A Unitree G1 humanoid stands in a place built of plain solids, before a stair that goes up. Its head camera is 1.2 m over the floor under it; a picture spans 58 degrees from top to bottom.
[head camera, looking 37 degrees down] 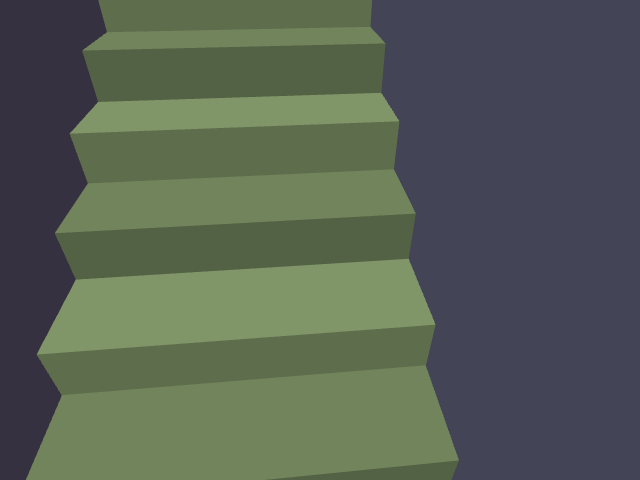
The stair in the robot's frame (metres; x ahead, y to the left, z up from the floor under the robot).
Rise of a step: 0.17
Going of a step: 0.27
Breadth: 1.00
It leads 6 degrees to the left of straight ahead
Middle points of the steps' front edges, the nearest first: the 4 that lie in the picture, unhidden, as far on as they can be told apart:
0.73 0.20 0.34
1.00 0.22 0.51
1.27 0.25 0.68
1.54 0.27 0.85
